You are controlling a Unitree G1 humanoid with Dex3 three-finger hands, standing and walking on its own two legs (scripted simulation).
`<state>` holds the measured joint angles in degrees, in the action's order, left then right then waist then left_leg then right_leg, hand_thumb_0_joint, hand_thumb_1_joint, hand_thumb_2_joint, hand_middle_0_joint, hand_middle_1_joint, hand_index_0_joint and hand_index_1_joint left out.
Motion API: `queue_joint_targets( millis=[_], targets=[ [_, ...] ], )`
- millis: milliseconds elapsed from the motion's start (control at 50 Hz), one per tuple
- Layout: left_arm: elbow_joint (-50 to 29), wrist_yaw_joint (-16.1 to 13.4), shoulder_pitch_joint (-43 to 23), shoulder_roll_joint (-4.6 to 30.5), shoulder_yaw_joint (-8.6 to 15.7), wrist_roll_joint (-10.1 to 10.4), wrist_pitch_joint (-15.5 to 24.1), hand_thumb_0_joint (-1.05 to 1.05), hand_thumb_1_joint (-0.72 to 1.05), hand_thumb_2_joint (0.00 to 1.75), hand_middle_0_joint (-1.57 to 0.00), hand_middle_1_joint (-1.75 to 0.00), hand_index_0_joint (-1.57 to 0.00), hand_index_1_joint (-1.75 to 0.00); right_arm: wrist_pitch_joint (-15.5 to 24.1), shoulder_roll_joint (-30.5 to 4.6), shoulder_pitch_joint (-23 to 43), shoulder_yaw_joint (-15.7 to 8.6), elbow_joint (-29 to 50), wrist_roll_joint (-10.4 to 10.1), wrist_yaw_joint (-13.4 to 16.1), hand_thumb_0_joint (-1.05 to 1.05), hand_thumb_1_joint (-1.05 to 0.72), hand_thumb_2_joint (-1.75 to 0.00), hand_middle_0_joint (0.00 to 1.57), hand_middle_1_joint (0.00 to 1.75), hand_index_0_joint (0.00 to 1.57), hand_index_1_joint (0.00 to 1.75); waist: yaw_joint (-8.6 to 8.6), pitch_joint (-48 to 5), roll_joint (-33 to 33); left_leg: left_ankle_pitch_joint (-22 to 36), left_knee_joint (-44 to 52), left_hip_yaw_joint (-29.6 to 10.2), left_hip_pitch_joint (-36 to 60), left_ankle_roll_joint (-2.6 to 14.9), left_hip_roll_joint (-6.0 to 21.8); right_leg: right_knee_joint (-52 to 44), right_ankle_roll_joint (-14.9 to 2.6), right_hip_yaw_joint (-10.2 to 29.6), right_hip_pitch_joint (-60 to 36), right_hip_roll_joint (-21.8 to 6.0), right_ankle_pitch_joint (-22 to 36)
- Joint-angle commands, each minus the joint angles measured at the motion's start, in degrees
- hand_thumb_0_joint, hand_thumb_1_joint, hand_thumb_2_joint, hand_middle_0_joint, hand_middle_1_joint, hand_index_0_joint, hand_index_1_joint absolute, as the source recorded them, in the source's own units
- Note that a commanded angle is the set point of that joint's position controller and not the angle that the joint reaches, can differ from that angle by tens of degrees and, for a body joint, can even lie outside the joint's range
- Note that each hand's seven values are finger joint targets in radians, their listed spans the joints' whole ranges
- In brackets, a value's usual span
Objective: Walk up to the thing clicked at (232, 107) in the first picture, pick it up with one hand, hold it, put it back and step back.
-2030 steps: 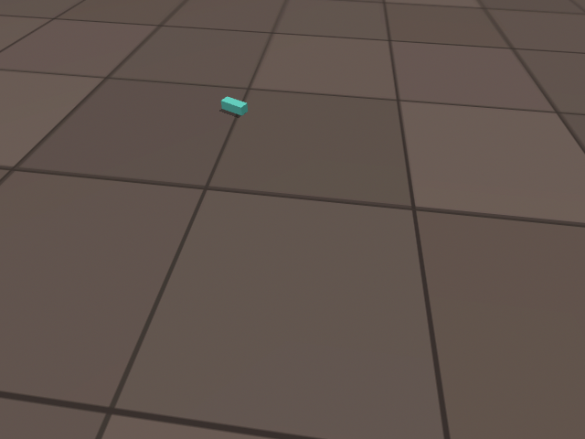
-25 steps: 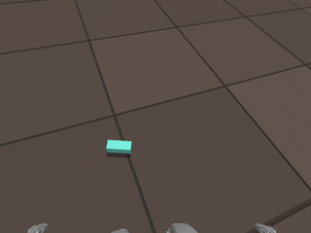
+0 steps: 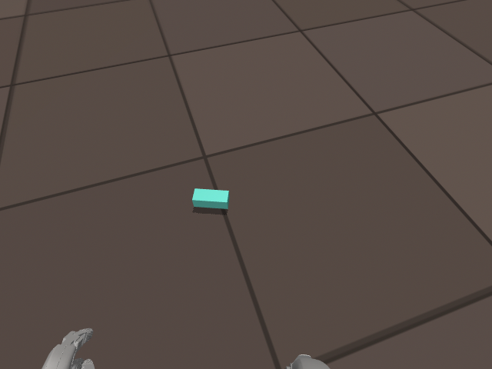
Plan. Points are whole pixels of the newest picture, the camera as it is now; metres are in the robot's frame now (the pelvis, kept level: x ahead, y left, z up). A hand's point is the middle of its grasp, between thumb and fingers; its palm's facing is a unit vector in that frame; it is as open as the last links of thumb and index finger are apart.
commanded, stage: step back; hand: left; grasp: from above
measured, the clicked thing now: (211, 198) +0.90 +0.19 -0.72
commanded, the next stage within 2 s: stand in 1.52 s
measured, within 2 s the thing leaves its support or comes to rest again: neither
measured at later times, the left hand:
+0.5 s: hand out of the picture -0.12 +0.24 -0.13, palm faces -0.06 -0.91 -0.42, open 7.4 cm
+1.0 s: hand out of the picture -0.13 +0.24 -0.13, palm faces +0.01 -0.92 -0.39, open 7.4 cm
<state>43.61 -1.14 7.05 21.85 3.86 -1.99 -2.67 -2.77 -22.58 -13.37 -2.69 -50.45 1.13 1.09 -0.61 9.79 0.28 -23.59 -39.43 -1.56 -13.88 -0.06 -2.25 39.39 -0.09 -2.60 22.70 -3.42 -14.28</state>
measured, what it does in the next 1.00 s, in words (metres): walks backwards: right foot, then left foot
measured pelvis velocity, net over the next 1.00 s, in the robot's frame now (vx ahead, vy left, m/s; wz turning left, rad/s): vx -0.20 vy -0.03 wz -0.01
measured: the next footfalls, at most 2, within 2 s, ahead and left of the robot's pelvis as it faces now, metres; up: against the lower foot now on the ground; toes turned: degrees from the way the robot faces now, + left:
right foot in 0.34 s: -0.14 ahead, -0.14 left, +0.00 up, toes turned -2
left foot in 0.64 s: -0.15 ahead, +0.11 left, +0.00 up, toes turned -2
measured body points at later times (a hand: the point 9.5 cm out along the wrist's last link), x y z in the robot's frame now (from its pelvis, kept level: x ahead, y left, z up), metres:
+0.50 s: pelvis -0.17 -0.02 +0.01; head -0.15 -0.04 +0.46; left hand -0.11 +0.29 -0.10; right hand -0.08 -0.35 -0.11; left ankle -0.11 +0.12 -0.66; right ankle -0.19 -0.14 -0.72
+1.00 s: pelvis -0.20 -0.03 +0.01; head -0.20 -0.04 +0.46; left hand -0.13 +0.29 -0.10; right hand -0.14 -0.34 -0.12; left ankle -0.19 +0.10 -0.69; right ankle -0.18 -0.14 -0.72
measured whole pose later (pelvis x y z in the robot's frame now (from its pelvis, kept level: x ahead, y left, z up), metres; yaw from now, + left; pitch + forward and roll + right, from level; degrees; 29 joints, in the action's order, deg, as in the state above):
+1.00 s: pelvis -0.20 -0.03 +0.01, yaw -1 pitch -3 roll +0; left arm 56.1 0.5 13.2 20.5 3.9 -2.3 2.2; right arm -1.0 -21.6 -13.1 -2.8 -56.7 1.6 -0.4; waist 0.9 3.2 1.8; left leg -26.3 -48.7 -5.1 -19.5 0.5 -1.3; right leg 32.9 -2.1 -2.5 13.0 0.4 -16.7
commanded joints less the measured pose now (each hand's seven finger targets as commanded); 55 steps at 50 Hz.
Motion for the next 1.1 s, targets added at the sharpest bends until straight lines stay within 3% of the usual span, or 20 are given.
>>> queue_joint_targets(
  millis=[0,20,80,220,300,320,340,360,440,540,600,640,660,680,840,860,900,920,1000,1080],
  targets=[
    [-4.4,-0.3,1.9,8.8,2.1,1.4,0.0,0.00,0.90,0.90,-0.20,-0.30,-0.20,-0.30,2.3,-18.0,-1.1,-5.3,4.1,1.4,0.3,0.00,-0.90,-0.90,0.20,0.30,0.20,0.30,1.15,-12.7,10.9,22.9,19.5,-25.0,7.4,9.51,19.8,11.6,-1.20,4.0,6.6,4.6,-9.3],
    [-4.8,-1.4,-3.3,11.8,3.8,0.9,-0.1,0.00,0.90,0.90,-0.20,-0.30,-0.20,-0.30,2.2,-22.2,0.5,-5.8,5.4,1.1,-0.1,0.00,-0.90,-0.90,0.20,0.30,0.20,0.30,-2.63,-11.0,12.8,27.8,21.0,-30.7,-4.2,17.55,26.6,22.6,-0.26,8.8,3.2,7.0,-25.5],
    [-1.0,-1.3,1.1,10.9,3.6,1.9,-0.6,0.00,0.90,0.90,-0.20,-0.30,-0.20,-0.30,2.7,-14.9,7.7,-3.4,5.7,1.4,0.8,0.00,-0.90,-0.90,0.20,0.30,0.20,0.30,2.66,-10.0,4.1,35.1,16.3,-14.4,-3.3,13.64,18.2,36.8,-1.38,14.6,4.3,9.4,-16.8],
    [-0.3,0.2,1.9,10.1,3.0,0.8,0.7,0.00,0.90,0.90,-0.20,-0.30,-0.20,-0.30,1.8,-13.7,3.3,-3.9,6.0,1.3,0.6,0.00,-0.90,-0.90,0.20,0.30,0.20,0.30,-1.09,-12.4,9.6,30.1,12.4,-11.0,7.9,14.64,17.0,12.2,1.70,6.0,1.8,5.2,-16.4],
    [5.8,0.6,11.9,9.5,3.0,0.6,1.9,0.00,0.90,0.90,-0.20,-0.30,-0.20,-0.30,0.4,-15.7,7.3,-4.3,6.4,0.6,0.0,0.00,-0.90,-0.90,0.20,0.30,0.20,0.30,2.99,-16.7,11.5,15.1,9.5,-8.1,1.0,9.74,14.6,-14.5,-1.73,0.5,-13.8,5.3,-5.2],
    [6.5,0.4,12.0,11.9,3.9,-0.4,2.5,0.00,0.90,0.90,-0.20,-0.30,-0.20,-0.30,0.3,-12.6,6.3,-3.4,6.3,0.4,-0.2,0.00,-0.90,-0.90,0.20,0.30,0.20,0.30,2.69,-14.8,5.1,8.4,3.5,-5.9,-8.1,6.37,11.2,-16.2,-2.98,8.5,-17.6,2.4,-6.0],
    [5.4,0.4,10.4,17.0,5.3,-1.0,2.9,0.00,0.90,0.90,-0.20,-0.30,-0.20,-0.30,0.5,-8.2,5.6,-2.0,7.3,0.1,-0.3,0.00,-0.90,-0.90,0.20,0.30,0.20,0.30,1.95,-11.6,-10.2,-3.8,-6.9,-1.7,-22.8,1.91,1.6,-20.3,-6.51,27.7,-19.4,-9.0,-11.6],
    [3.0,0.1,5.6,22.7,6.4,-1.1,2.8,0.00,0.90,0.90,-0.20,-0.30,-0.20,-0.30,0.5,-9.8,10.4,-2.9,8.1,0.2,0.8,0.00,-0.90,-0.90,0.20,0.30,0.20,0.30,5.48,-9.2,-14.4,-11.1,-16.3,-7.7,-17.5,-0.42,-0.5,-24.0,-16.44,37.9,-2.7,-21.4,-11.7],
    [2.3,-0.4,-1.8,15.0,4.4,-0.6,3.9,0.00,0.90,0.90,-0.20,-0.30,-0.20,-0.30,1.4,-10.6,5.3,-2.9,3.9,-0.5,0.5,0.00,-0.90,-0.90,0.20,0.30,0.20,0.30,0.00,-5.9,-6.3,-0.6,-25.6,-7.5,-14.4,-0.45,-2.4,-16.3,-10.38,16.8,-2.8,-9.7,2.5],
    [3.8,0.2,3.7,16.2,4.9,-1.3,4.3,0.00,0.90,0.90,-0.20,-0.30,-0.20,-0.30,2.5,-10.4,7.3,-3.0,3.2,0.9,-1.2,0.00,-0.90,-0.90,0.20,0.30,0.20,0.30,4.44,-5.5,-9.9,-5.3,-5.1,-1.7,-12.3,-1.04,1.7,-19.3,-10.42,18.9,-9.1,-10.1,-22.3],
    [3.9,0.8,1.4,16.1,4.1,-0.5,3.5,0.00,0.90,0.90,-0.20,-0.30,-0.20,-0.30,3.8,-9.3,2.0,-3.4,-0.1,0.7,-1.4,0.00,-0.90,-0.90,0.20,0.30,0.20,0.30,1.11,-6.9,-10.3,-0.1,14.7,1.9,2.7,0.65,1.3,-16.1,-8.92,16.3,-3.7,-10.0,-19.5],
    [4.4,1.1,5.1,10.3,2.0,-0.1,3.1,0.00,0.90,0.90,-0.20,-0.30,-0.20,-0.30,4.9,-11.8,-1.5,-4.6,-2.0,1.3,-0.9,0.00,-0.90,-0.90,0.20,0.30,0.20,0.30,0.39,-10.1,2.1,-4.1,21.5,-12.8,15.2,3.81,7.6,-3.0,-4.23,9.0,5.6,-3.5,-13.2],
    [4.6,1.1,1.6,9.4,1.9,1.1,3.3,0.00,0.90,0.90,-0.20,-0.30,-0.20,-0.30,5.0,-16.8,0.4,-4.8,-1.5,1.4,-1.0,0.00,-0.90,-0.90,0.20,0.30,0.20,0.30,-0.43,-8.1,10.4,-23.2,27.2,-31.1,6.6,10.54,19.0,5.0,-0.98,1.2,9.1,3.1,-17.3],
    [5.1,0.9,-1.3,14.2,3.5,0.3,3.4,0.00,0.90,0.90,-0.20,-0.30,-0.20,-0.30,5.1,-18.6,1.1,-5.4,-0.8,1.2,-1.2,0.00,-0.90,-0.90,0.20,0.30,0.20,0.30,-1.59,-3.2,6.3,-25.9,29.1,-33.7,-2.9,14.31,21.7,11.6,-1.27,6.2,5.7,1.2,-19.1],
    [10.2,1.4,7.3,9.8,3.1,0.3,5.2,0.00,0.90,0.90,-0.20,-0.30,-0.20,-0.30,3.9,-11.7,5.7,-3.2,-0.5,0.6,-1.7,0.00,-0.90,-0.90,0.20,0.30,0.20,0.30,3.22,-7.0,7.2,-5.5,15.6,-9.5,-8.5,6.36,11.0,-14.0,-1.59,-0.5,-16.6,5.3,-4.2],
    [10.9,0.9,9.0,11.2,3.5,0.0,5.5,0.00,0.90,0.90,-0.20,-0.30,-0.20,-0.30,3.6,-9.3,4.9,-2.4,-0.4,0.3,-1.5,0.00,-0.90,-0.90,0.20,0.30,0.20,0.30,4.07,-7.8,2.6,-5.3,9.7,-7.0,-13.0,4.29,8.4,-16.1,-2.05,4.1,-22.1,3.5,-4.9],
    [10.2,0.5,9.7,19.0,5.1,-0.5,6.1,0.00,0.90,0.90,-0.20,-0.30,-0.20,-0.30,3.3,-8.4,6.6,-2.3,0.6,0.6,-0.8,0.00,-0.90,-0.90,0.20,0.30,0.20,0.30,5.31,-4.2,-8.1,-9.3,-11.3,-4.5,-21.4,0.90,0.4,-29.2,-11.06,35.5,-14.6,-18.2,-29.9],
    [8.4,0.5,5.8,19.0,5.2,-0.4,6.4,0.00,0.90,0.90,-0.20,-0.30,-0.20,-0.30,3.6,-10.7,4.8,-2.9,-0.2,0.4,-0.7,0.00,-0.90,-0.90,0.20,0.30,0.20,0.30,3.94,-2.3,-4.8,-7.6,-14.3,-7.4,-19.3,0.70,2.2,-28.7,-14.67,36.6,-11.1,-20.5,-27.2],
    [8.0,0.5,1.3,15.1,3.9,0.1,6.9,0.00,0.90,0.90,-0.20,-0.30,-0.20,-0.30,4.2,-9.6,0.2,-2.9,-3.1,0.4,-1.5,0.00,-0.90,-0.90,0.20,0.30,0.20,0.30,1.39,-4.7,-5.7,-0.3,-10.3,-5.2,-10.9,0.11,3.8,-24.6,-10.37,18.3,-7.4,-12.1,-11.5],
    [8.0,0.9,-1.0,14.4,3.1,0.3,6.0,0.00,0.90,0.90,-0.20,-0.30,-0.20,-0.30,4.4,-7.7,1.2,-2.6,-3.6,0.5,-1.8,0.00,-0.90,-0.90,0.20,0.30,0.20,0.30,1.17,-6.4,-9.1,3.0,4.8,2.0,-2.1,-0.35,3.2,-19.3,-8.95,11.2,-5.7,-9.6,-0.7]
  ],
)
